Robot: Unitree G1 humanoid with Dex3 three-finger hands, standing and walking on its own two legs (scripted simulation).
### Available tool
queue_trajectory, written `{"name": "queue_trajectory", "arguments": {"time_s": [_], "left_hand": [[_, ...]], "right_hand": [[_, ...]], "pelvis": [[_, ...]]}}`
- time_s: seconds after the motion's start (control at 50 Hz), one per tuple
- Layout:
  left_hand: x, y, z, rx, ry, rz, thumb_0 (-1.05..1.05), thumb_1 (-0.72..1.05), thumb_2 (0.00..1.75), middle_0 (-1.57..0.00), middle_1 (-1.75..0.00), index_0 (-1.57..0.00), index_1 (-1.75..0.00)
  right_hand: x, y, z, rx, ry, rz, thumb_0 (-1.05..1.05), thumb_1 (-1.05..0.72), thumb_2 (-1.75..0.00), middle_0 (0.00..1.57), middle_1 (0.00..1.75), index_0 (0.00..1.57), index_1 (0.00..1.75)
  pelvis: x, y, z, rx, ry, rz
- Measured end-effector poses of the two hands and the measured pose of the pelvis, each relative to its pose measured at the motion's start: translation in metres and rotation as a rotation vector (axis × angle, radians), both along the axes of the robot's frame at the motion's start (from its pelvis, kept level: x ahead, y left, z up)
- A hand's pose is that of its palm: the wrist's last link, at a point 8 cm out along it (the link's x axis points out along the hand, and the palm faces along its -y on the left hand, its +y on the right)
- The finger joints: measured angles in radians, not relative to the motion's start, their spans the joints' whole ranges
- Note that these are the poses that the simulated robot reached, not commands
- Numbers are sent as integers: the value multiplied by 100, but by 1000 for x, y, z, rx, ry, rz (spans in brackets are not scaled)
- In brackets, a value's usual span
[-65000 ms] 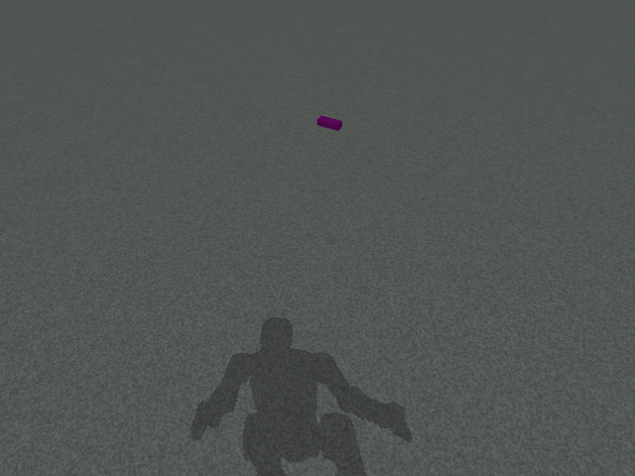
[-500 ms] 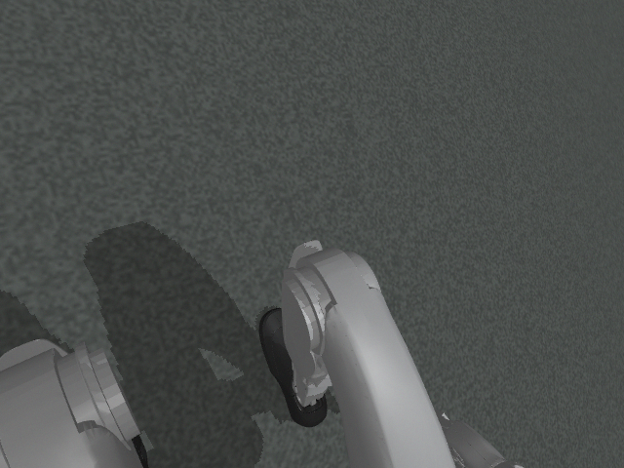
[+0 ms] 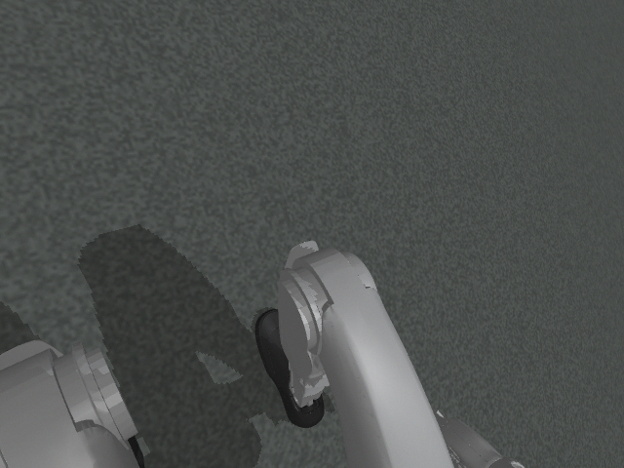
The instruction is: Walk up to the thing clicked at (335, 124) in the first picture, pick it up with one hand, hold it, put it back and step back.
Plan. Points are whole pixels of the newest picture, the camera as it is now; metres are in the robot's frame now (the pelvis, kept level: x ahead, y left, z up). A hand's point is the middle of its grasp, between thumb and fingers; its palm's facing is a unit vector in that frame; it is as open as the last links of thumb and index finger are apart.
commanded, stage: open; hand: left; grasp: from above
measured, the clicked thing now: out of the picture +0.47 +0.36 -0.28
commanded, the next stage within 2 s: withdraw in 0.64 s
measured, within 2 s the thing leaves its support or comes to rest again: neither
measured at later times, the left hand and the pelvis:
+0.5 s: hand out of the picture +0.46 +0.35 -0.23, palm faces -0.42 -0.15 -0.89, open 13.2 cm; pelvis +0.00 +0.00 +0.00, yaw +0 degrees
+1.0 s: hand out of the picture +0.48 +0.37 -0.20, palm faces -0.33 -0.14 -0.94, open 13.9 cm; pelvis +0.00 +0.00 +0.01, yaw +0 degrees
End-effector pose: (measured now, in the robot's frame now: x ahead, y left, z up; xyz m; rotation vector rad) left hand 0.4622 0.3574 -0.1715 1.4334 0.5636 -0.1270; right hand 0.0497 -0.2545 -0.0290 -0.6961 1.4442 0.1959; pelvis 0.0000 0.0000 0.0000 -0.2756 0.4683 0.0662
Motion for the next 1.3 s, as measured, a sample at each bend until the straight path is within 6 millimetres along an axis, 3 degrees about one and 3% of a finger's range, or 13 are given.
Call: {"name": "queue_trajectory", "arguments": {"time_s": [0.52,0.88,1.0,1.1,1.22,1.3], "left_hand": [[1,-2,3,4,11,-11,0,-37,89,-18,-90,-19,-89],[7,1,4,3,-11,1,0,-48,98,-9,-100,-10,-99],[17,12,31,30,-88,26,0,-49,99,-9,-100,-10,-99],[20,27,74,75,-117,47,0,-49,99,-9,-99,-10,-99],[10,38,125,95,-39,59,0,-49,99,-10,-99,-10,-99],[0,35,145,73,35,48,0,-47,98,-11,-97,-12,-97]], "right_hand": [[-6,4,-4,17,17,-5,0,-89,-89,21,30,20,30],[-6,1,0,0,28,-14,0,-89,-90,21,30,20,30],[0,-3,2,-2,15,-33,0,-90,-90,21,30,20,30],[11,-7,1,16,-18,-81,0,-90,-90,21,30,20,30],[34,-9,0,46,-67,-131,1,-90,-90,21,30,20,30],[48,-10,5,45,-101,-132,0,-90,-90,21,30,20,30]], "pelvis": [[-2,-2,2,3,3,-3],[0,-2,4,0,14,-5],[2,-2,7,0,39,2],[5,-2,14,9,82,16],[3,-1,33,31,117,42],[-2,-2,47,45,117,57]]}}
